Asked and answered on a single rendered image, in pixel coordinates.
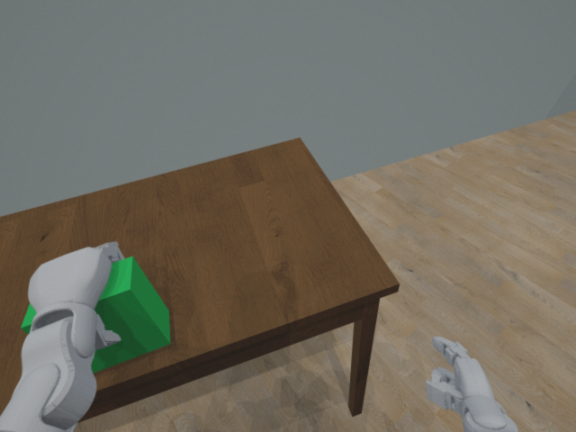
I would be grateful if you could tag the robot right forearm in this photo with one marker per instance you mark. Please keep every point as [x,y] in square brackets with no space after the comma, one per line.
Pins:
[484,414]

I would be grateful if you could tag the robot left forearm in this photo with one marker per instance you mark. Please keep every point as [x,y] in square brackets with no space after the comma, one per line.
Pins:
[57,386]

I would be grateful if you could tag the left robot hand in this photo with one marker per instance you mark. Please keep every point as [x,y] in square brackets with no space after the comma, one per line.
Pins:
[81,277]

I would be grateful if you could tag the right robot hand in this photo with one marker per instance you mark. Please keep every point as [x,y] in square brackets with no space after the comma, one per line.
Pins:
[448,390]

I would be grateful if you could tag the table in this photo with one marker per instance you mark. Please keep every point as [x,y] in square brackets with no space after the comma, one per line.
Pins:
[250,253]

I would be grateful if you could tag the sponge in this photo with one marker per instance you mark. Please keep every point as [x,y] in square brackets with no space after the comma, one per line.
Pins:
[131,308]

